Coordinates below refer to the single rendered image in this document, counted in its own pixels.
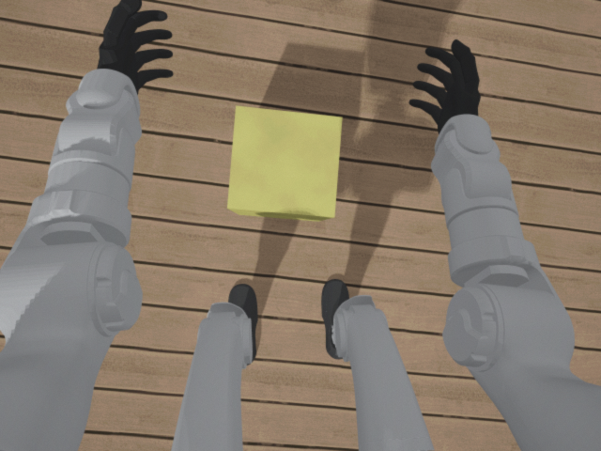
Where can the left robot foot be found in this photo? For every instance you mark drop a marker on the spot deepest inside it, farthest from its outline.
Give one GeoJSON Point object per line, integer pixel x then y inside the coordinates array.
{"type": "Point", "coordinates": [243, 296]}

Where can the carton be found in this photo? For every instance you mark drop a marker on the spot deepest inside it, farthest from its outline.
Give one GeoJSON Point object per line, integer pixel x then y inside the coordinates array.
{"type": "Point", "coordinates": [284, 164]}

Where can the left robot hand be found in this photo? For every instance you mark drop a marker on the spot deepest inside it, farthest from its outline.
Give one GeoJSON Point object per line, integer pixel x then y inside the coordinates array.
{"type": "Point", "coordinates": [120, 43]}

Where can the robot left upper arm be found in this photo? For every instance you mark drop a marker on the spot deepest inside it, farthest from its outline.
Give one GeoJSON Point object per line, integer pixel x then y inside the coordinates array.
{"type": "Point", "coordinates": [60, 309]}

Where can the right robot forearm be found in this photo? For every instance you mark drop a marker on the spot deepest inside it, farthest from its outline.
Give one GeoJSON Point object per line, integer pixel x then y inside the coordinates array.
{"type": "Point", "coordinates": [486, 238]}

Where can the robot right upper arm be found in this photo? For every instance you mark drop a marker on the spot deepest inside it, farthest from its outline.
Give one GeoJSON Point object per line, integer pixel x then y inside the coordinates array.
{"type": "Point", "coordinates": [518, 343]}

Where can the right robot shin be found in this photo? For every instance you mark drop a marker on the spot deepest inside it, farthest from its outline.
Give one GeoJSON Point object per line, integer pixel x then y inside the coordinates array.
{"type": "Point", "coordinates": [356, 300]}

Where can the right robot hand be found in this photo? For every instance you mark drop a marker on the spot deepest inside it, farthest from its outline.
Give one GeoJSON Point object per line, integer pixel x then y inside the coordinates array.
{"type": "Point", "coordinates": [462, 96]}

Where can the left robot forearm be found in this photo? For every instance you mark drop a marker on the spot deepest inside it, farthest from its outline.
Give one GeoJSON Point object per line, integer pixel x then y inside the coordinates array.
{"type": "Point", "coordinates": [90, 174]}

